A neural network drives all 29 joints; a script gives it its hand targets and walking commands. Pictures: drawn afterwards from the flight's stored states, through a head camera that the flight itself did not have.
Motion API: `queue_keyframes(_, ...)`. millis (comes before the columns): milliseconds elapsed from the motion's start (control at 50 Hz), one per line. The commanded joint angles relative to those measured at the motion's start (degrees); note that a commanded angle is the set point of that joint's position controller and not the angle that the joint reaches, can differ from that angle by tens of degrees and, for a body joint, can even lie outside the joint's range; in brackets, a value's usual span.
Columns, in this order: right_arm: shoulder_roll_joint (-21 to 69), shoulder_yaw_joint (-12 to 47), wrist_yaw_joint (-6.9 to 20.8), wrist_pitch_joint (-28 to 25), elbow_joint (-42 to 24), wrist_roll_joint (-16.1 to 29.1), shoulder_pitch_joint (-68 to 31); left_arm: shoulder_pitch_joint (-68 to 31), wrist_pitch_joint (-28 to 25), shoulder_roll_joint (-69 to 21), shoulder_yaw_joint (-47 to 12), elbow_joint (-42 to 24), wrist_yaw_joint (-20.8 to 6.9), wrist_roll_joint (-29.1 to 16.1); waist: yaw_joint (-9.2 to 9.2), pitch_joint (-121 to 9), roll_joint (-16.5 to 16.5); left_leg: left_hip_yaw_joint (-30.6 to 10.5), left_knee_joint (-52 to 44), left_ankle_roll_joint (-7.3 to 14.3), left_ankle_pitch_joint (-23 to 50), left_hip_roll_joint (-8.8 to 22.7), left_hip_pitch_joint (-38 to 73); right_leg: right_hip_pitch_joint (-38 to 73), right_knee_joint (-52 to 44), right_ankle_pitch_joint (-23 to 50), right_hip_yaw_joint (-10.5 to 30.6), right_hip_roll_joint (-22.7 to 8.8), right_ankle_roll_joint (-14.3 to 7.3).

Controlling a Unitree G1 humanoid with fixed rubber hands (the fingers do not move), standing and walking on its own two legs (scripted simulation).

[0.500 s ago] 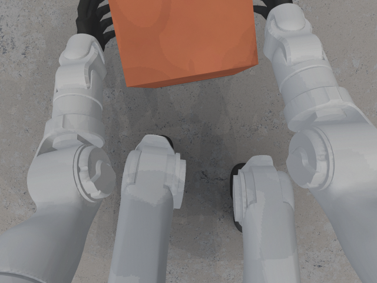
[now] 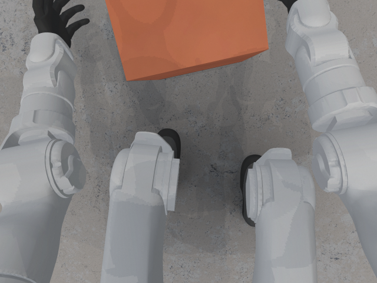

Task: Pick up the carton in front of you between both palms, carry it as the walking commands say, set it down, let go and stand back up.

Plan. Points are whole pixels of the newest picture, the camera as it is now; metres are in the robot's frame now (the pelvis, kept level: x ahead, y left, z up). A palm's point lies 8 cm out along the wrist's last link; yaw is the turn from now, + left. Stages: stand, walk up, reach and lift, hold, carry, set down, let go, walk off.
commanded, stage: set down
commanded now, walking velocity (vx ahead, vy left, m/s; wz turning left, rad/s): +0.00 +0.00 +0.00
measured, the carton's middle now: (187, 14) +0.53 +0.11 -0.26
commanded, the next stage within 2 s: let go in 1.02 s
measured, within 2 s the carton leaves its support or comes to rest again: neither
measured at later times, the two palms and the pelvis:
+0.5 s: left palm out of the picture +0.47 +0.32 -0.03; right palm out of the picture +0.57 -0.05 -0.02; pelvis +0.01 +0.01 +0.09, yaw +1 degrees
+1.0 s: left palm out of the picture +0.47 +0.33 +0.12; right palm out of the picture +0.57 -0.05 +0.12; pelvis +0.04 +0.01 +0.21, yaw +2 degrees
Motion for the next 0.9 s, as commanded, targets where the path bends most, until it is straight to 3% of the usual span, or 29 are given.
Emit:
queue_keyframes(0,-1.70,2.13,-1.27,0.20,-18.35,0.66,-20.69,-13.36,0.94,10.29,-0.63,-12.64,-0.24,-5.97,6.35,-76.58,-13.09,5.26,-6.04,1.41,26.52,0.85,41.12,32.16,-10.06,19.18,-6.14,-6.56,-0.56)
queue_keyframes(40,-3.40,-0.87,-2.45,2.12,-17.71,-0.61,-14.75,-9.16,3.19,9.61,-3.43,-11.34,-0.15,-6.83,4.21,-81.70,-7.23,5.99,-9.12,1.16,22.46,0.01,45.82,36.58,-11.76,16.46,-8.05,-4.64,-1.38)
queue_keyframes(60,-7.04,-3.50,-2.72,2.86,-17.09,-2.65,-15.48,-12.29,3.64,9.56,-2.62,-17.70,0.47,-5.60,4.71,-83.99,-6.54,6.22,-7.97,0.62,25.82,-0.29,47.55,33.86,-11.85,17.51,-6.85,-5.77,-1.71)
queue_keyframes(80,-2.53,-3.77,-2.87,3.93,-18.40,-3.52,-16.97,-11.54,4.14,9.43,-3.68,-14.38,0.67,-4.88,4.18,-80.21,-8.72,4.26,-9.86,1.30,24.45,-0.06,51.22,29.41,-13.96,13.96,-8.02,-5.33,-1.06)
queue_keyframes(100,-4.45,-4.62,-2.86,4.44,-17.66,-3.93,-14.26,-10.94,5.28,8.33,-2.02,-17.96,1.57,-3.11,5.70,-85.39,-4.22,5.68,-11.44,0.77,25.70,-1.07,55.96,30.23,-13.44,12.48,-8.04,-4.43,-1.56)
queue_keyframes(160,-5.03,-7.71,-2.35,5.43,-18.11,-4.45,-11.95,-10.98,6.80,5.86,-2.17,-19.40,2.00,-2.70,3.87,-81.66,1.56,5.17,-15.00,1.09,18.39,-1.95,59.42,20.48,-16.10,4.44,-10.29,-3.73,-1.87)
queue_keyframes(180,-5.59,-10.10,-1.83,6.16,-9.93,-5.78,-9.90,-7.91,8.46,3.39,-3.55,-14.87,2.27,-2.64,0.85,-70.90,0.44,4.79,-17.28,0.66,12.97,-2.18,50.43,15.54,-18.29,0.96,-10.38,-3.18,-3.13)
queue_keyframes(200,-2.91,-9.87,-1.66,6.04,-15.49,-4.02,-8.80,-10.19,7.61,5.52,-1.45,-18.66,1.81,1.03,3.07,-75.48,1.51,5.69,-14.70,1.02,16.45,-1.79,53.77,16.58,-19.31,2.90,-8.55,-3.63,-2.48)
queue_keyframes(220,-3.58,-9.25,-1.31,5.37,-16.84,-5.81,-10.54,-8.61,7.42,5.35,-0.16,-20.95,2.51,0.54,3.75,-79.73,-3.07,6.66,-16.54,0.61,18.51,-2.28,52.53,22.59,-20.41,5.45,-9.47,-3.59,-2.05)
queue_keyframes(240,-0.51,-9.46,-1.45,5.52,-11.88,-4.38,-6.88,-6.40,7.94,1.14,-2.12,-15.53,2.15,2.20,3.62,-75.28,2.64,7.79,-16.35,0.32,16.90,-2.12,54.39,16.68,-22.20,2.94,-8.35,-2.96,-2.51)
queue_keyframes(280,-5.02,-12.44,-1.29,5.13,-11.17,-7.37,-6.03,-9.97,8.53,2.01,-0.54,-23.89,2.66,2.35,1.37,-78.94,2.09,7.38,-18.20,-0.14,17.46,-2.74,56.34,18.84,-23.50,3.35,-9.05,-3.04,-2.88)
queue_keyframes(320,-0.14,-6.95,-0.73,5.46,-11.99,-2.99,-5.02,-7.47,8.63,0.89,-2.30,-22.31,2.04,3.71,5.90,-77.87,3.90,7.28,-20.63,0.19,20.61,-2.19,57.87,18.53,-25.06,5.90,-8.58,-1.89,-3.28)
queue_keyframes(340,-1.73,-9.61,-0.75,5.22,-11.69,-5.14,-2.54,-4.70,8.85,-0.50,-2.85,-24.20,2.56,3.12,1.23,-78.72,4.20,6.73,-22.12,0.03,18.47,-2.34,60.04,19.89,-25.92,4.45,-10.25,-1.90,-3.41)
queue_keyframes(360,-4.30,-12.40,-0.90,5.14,-13.65,-6.63,-5.94,-8.73,8.87,3.03,-1.39,-26.91,2.35,3.86,2.33,-82.87,4.06,6.80,-21.00,0.18,23.58,-2.84,63.45,21.29,-25.73,6.85,-9.89,-2.01,-2.71)
queue_keyframes(380,-1.19,-10.27,-0.64,5.39,-11.83,-5.24,-1.54,-1.54,9.68,-1.02,-2.75,-25.41,2.13,2.33,2.18,-78.56,1.18,6.77,-25.75,0.43,17.52,-2.78,61.86,19.42,-28.49,3.72,-11.91,-1.93,-2.87)
queue_keyframes(440,-4.12,-13.93,-1.05,5.52,-13.02,-7.80,-3.18,-2.84,11.15,-0.68,-2.12,-26.52,1.60,1.95,-0.07,-76.44,5.02,6.63,-28.88,-0.62,18.46,-3.14,59.97,20.28,-31.71,5.50,-10.72,-2.08,-4.04)
queue_keyframes(540,0.23,-9.76,-0.01,4.63,-16.74,-5.50,-0.58,4.72,10.32,-1.81,0.14,-22.69,0.18,3.82,4.70,-79.76,-0.25,7.66,-29.63,-0.34,28.94,-3.72,58.92,27.22,-35.28,13.49,-8.46,-1.73,-2.43)
queue_keyframes(580,-2.14,-12.28,0.04,4.02,-13.63,-8.64,3.28,6.28,9.45,-1.30,-0.80,-27.97,0.32,2.64,1.31,-85.95,-1.40,6.99,-33.03,-1.04,28.02,-4.12,59.33,35.64,-35.46,17.01,-10.25,-2.10,-2.50)
queue_keyframes(600,0.87,-9.30,0.32,4.43,-13.22,-6.58,3.15,5.38,9.86,-2.36,-0.72,-22.68,0.12,2.54,2.38,-82.93,-3.32,5.87,-33.77,0.02,30.46,-2.83,60.79,30.64,-37.90,16.11,-8.99,-1.93,-2.01)
queue_keyframes(620,0.78,-8.88,0.62,4.38,-20.59,-6.32,0.82,3.71,9.48,0.90,1.04,-29.80,-0.01,1.69,4.60,-87.89,-7.15,6.02,-34.93,0.60,32.75,-3.56,64.21,36.49,-38.29,18.06,-9.79,-2.27,-1.51)
queue_keyframes(660,-3.96,-11.70,0.50,5.35,-24.14,-8.13,-5.19,-1.70,10.68,1.86,-1.04,-32.71,-0.12,1.45,1.15,-88.45,-3.42,5.98,-36.95,0.68,30.67,-4.11,65.85,36.23,-40.56,16.88,-8.75,-1.55,-2.38)
queue_keyframes(680,-1.90,-11.38,0.11,6.46,-21.33,-7.21,-2.40,1.13,11.03,1.56,0.04,-35.53,-0.10,1.05,4.37,-90.21,-1.74,7.71,-37.80,0.32,29.82,-4.21,66.82,41.49,-41.68,15.66,-8.24,-2.50,-2.39)
queue_keyframes(700,-0.44,-11.99,-0.07,6.98,-20.19,-7.80,-0.82,2.36,11.82,4.08,0.80,-29.24,0.01,4.33,1.47,-87.44,-3.63,7.05,-39.89,0.61,25.99,-4.21,66.47,41.66,-44.31,14.51,-8.17,-1.91,-2.16)
queue_keyframes(720,-0.81,-11.05,0.07,7.41,-16.61,-7.60,0.95,5.19,12.06,-0.53,0.16,-30.50,-0.49,2.32,4.26,-84.65,-2.53,8.05,-41.25,-0.01,26.92,-4.53,67.00,41.34,-46.25,12.44,-8.33,-3.05,-1.98)
queue_keyframes(780,3.45,-11.71,-0.18,6.89,-21.32,-8.54,2.84,5.09,11.10,1.03,1.99,-31.40,-1.31,3.58,1.88,-85.58,-2.69,7.30,-43.76,1.11,29.28,-4.18,69.10,45.28,-48.46,17.55,-7.70,-2.32,-1.29)
queue_keyframes(820,0.63,-12.33,-0.18,6.07,-21.56,-8.41,5.63,9.81,10.55,2.81,3.26,-30.12,-1.63,7.31,4.88,-85.72,0.58,6.77,-43.41,0.84,33.66,-3.85,70.93,44.49,-48.91,18.39,-6.18,-3.36,-1.81)
queue_keyframes(840,0.98,-10.20,0.10,5.82,-22.37,-7.46,3.37,7.32,10.42,-1.17,0.22,-27.97,-2.42,3.75,1.85,-85.35,-1.24,7.39,-45.58,1.05,31.17,-3.93,70.55,48.28,-51.03,21.19,-6.90,-2.33,-1.66)
queue_keyframes(860,-0.24,-11.52,0.20,6.15,-20.18,-10.18,3.01,7.30,10.22,-0.15,1.18,-28.48,-2.86,5.25,3.20,-85.60,-3.60,6.62,-46.02,1.27,31.60,-4.10,68.36,49.28,-51.51,22.04,-6.05,-3.27,-1.51)
queue_keyframes(880,2.56,-11.10,0.15,5.63,-21.54,-10.31,6.90,9.82,9.94,-0.80,1.70,-29.46,-3.07,2.35,0.18,-82.56,-6.89,6.46,-47.88,1.03,36.64,-3.65,67.70,53.30,-52.49,27.44,-6.28,-3.20,-1.67)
